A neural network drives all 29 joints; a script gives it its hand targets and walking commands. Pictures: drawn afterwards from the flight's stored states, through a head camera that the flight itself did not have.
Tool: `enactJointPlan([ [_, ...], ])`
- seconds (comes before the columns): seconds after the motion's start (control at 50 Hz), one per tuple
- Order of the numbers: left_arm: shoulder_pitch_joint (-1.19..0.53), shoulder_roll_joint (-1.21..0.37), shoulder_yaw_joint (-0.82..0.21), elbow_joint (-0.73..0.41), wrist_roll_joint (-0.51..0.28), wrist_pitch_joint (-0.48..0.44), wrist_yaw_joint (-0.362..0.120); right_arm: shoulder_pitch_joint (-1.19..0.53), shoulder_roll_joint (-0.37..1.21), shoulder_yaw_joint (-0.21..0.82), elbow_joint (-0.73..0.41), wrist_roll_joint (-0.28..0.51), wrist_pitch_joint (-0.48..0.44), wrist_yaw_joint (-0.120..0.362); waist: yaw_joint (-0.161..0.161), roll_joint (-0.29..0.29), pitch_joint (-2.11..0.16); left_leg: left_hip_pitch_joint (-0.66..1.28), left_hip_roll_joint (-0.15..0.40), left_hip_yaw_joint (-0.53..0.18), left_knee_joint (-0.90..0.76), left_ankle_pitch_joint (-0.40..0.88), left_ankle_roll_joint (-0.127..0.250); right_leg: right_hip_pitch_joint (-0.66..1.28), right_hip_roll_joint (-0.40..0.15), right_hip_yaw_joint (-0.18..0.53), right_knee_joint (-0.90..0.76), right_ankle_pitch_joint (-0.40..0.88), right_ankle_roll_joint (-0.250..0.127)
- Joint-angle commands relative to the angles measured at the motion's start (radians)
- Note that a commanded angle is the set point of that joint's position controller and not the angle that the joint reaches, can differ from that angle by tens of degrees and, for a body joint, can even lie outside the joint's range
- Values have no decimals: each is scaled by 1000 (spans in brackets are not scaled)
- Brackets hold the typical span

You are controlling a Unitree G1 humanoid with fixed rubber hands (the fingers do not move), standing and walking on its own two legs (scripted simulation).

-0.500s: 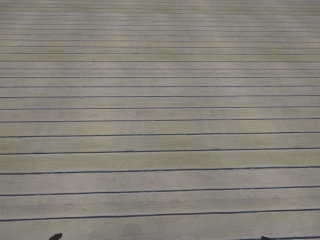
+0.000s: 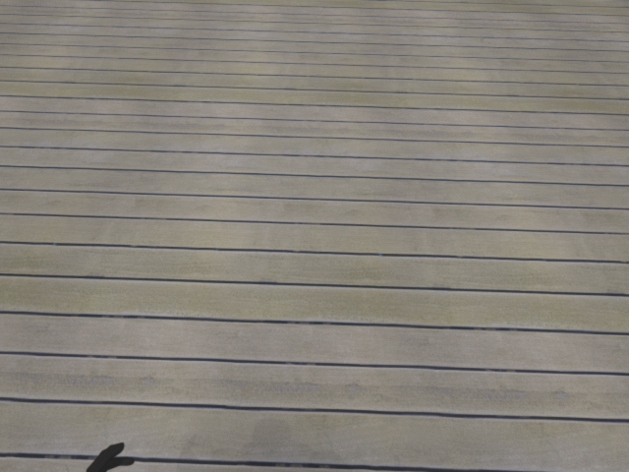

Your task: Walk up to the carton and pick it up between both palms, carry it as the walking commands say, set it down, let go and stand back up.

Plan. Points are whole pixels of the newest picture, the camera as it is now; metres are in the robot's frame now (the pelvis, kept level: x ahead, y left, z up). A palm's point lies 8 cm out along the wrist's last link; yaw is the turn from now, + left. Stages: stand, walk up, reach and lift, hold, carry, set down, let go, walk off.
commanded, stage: walk up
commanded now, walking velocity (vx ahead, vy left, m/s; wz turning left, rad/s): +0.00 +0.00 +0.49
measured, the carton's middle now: out of the picture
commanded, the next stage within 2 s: none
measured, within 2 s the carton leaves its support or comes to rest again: neither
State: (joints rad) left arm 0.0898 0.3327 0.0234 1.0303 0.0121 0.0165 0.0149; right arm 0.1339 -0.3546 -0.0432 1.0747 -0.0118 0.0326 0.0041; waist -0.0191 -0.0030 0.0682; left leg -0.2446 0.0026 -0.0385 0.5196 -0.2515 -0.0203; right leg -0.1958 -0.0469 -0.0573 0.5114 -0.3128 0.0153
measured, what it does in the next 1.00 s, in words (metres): steps on the spot, turning left: left foot, then right foot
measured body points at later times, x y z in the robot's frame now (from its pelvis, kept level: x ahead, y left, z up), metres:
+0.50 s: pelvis -0.01 +0.04 +0.01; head +0.03 +0.08 +0.45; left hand +0.03 +0.33 -0.15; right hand +0.15 -0.21 -0.11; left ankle +0.00 +0.13 -0.74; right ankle +0.03 -0.13 -0.68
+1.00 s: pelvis +0.00 +0.01 -0.01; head +0.03 +0.04 +0.44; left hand -0.09 +0.25 -0.15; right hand +0.23 -0.16 -0.14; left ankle -0.06 +0.11 -0.72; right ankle +0.01 -0.12 -0.74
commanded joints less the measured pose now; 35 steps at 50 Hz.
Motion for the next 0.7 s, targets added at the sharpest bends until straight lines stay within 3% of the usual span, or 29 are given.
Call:
enactJointPlan([
  [0.0,138,216,72,-52,1,-6,19,-77,-9,-13,-166,5,2,0,98,-337,-123,-322,56,30,475,-311,-17,199,-419,261,-181,596,-215],
  [0.04,69,169,64,-89,23,17,19,-32,-25,0,-164,9,14,11,47,-141,-95,-264,54,46,506,-345,-6,149,-393,185,-119,678,-217],
  [0.08,59,176,66,-106,22,13,14,-87,-25,-7,-145,10,20,17,34,-143,-87,-219,101,40,413,-280,1,126,-347,104,-110,600,-174],
  [0.1,65,171,63,-95,24,19,11,-52,-43,-24,-139,13,20,26,25,-151,-73,-177,85,69,416,-255,-10,90,-335,39,-100,607,-149],
  [0.12,32,182,64,-113,25,14,10,-37,-32,-18,-166,18,20,27,21,-232,-93,-151,87,71,365,-235,4,76,-328,15,-67,584,-158],
  [0.16,39,184,67,-118,27,15,6,-7,-35,-27,-162,16,19,25,15,-205,-129,-37,51,114,238,-177,6,33,-330,-1,-14,499,-138],
  [0.18,23,189,64,-119,28,18,1,9,-44,-41,-166,8,21,28,-13,-177,-93,31,38,108,149,-89,21,-46,-305,-13,64,428,-104],
  [0.2,30,144,60,-120,20,22,0,48,-50,-46,-159,8,9,23,-43,-38,-93,128,99,1,-37,86,72,-140,-254,-54,208,338,-38],
  [0.22,18,79,37,-157,17,24,2,119,-198,-88,-168,-10,0,21,-82,346,-72,255,365,-415,-204,522,133,-404,-68,-147,499,-190,46],
  [0.24,-3,59,29,-169,19,37,3,146,-239,-90,-147,-7,-4,14,-63,379,-105,242,421,-398,-190,678,224,-426,-83,-2,538,-330,50],
  [0.26,-34,84,34,-186,12,38,5,159,-200,-88,-141,-8,7,0,-70,276,-115,155,432,-410,-229,488,268,-384,-77,4,569,-299,51],
  [0.28,-92,83,29,-164,9,35,10,103,-174,-92,-168,-1,12,-11,-78,221,-54,50,396,-439,-275,295,256,-338,-83,34,561,-263,52],
  [0.3,-59,90,32,-159,2,25,2,47,-145,-89,-164,5,17,-12,-48,198,-69,65,341,-380,-284,166,232,-322,-87,57,551,-216,45],
  [0.34,3,94,41,-117,-5,25,-6,-37,-95,-81,-189,10,12,-17,1,154,-119,106,250,-209,-232,195,182,-301,-99,50,525,-119,42],
  [0.36,-11,108,36,-108,-4,16,-1,-29,-106,-87,-182,12,10,-24,-4,181,-130,129,246,-241,-224,279,174,-307,-73,53,511,-101,39],
  [0.38,6,68,26,-118,-3,18,-3,-9,-88,-86,-197,8,10,-13,-6,266,-145,120,227,-205,-196,285,168,-267,-79,39,470,-64,44],
  [0.4,-6,59,21,-114,-6,17,5,25,-106,-94,-183,5,10,-12,-10,262,-137,57,214,-197,-198,297,169,-229,-54,21,411,-83,40],
  [0.42,-47,93,33,-110,-2,22,3,22,-97,-88,-187,7,-2,-7,-8,135,-110,10,208,-217,-235,267,160,-207,-59,33,443,-41,41],
  [0.44,3,67,28,-116,-4,22,-3,30,-87,-83,-180,6,7,-1,0,127,-128,60,214,-216,-230,265,164,-199,-33,3,396,-81,43],
  [0.46,-22,73,25,-121,0,18,-6,45,-88,-83,-189,6,9,-6,-6,131,-129,78,212,-232,-226,309,166,-194,-27,4,381,-91,36],
  [0.5,-24,73,34,-128,3,26,2,11,-89,-86,-199,9,5,0,-6,189,-109,11,203,-249,-236,174,164,-195,-38,41,361,-85,39],
  [0.52,-11,30,16,-131,-2,18,3,49,-81,-75,-205,2,11,-3,-24,180,-115,8,177,-244,-226,206,154,-134,4,-10,257,-98,42],
  [0.54,-11,35,16,-122,-4,18,5,31,-92,-77,-206,-4,21,-1,-18,223,-87,-33,210,-306,-252,237,161,-99,-3,-6,219,-94,32],
  [0.56,-14,42,19,-142,-8,16,2,24,-119,-78,-193,4,27,6,-6,102,-70,-45,186,-292,-227,194,155,-87,7,-10,148,-67,35],
  [0.6,68,6,9,-118,-7,1,12,76,-92,-75,-228,7,28,-6,-2,195,-152,-7,173,-314,-198,136,116,8,26,-14,20,-64,18],
  [0.62,98,17,13,-128,-15,-18,20,42,-101,-77,-222,11,28,-6,31,161,-172,-78,158,-312,-142,180,89,134,-14,30,-144,-2,6],
  [0.64,199,77,31,-94,-3,-26,25,22,-59,-68,-224,18,18,-10,66,70,-184,-152,90,-257,-19,150,49,240,-141,172,-221,7,-21],
  [0.66,202,197,59,-82,0,-24,22,-6,-3,-51,-248,18,13,-7,84,-291,-181,-353,-67,-88,186,-121,-7,365,-337,353,-285,133,-70],
  [0.68,106,187,49,-132,12,-6,23,-27,22,-38,-271,4,19,-2,73,-298,-107,-420,-51,4,432,-263,-34,221,-451,326,-285,260,-146],
])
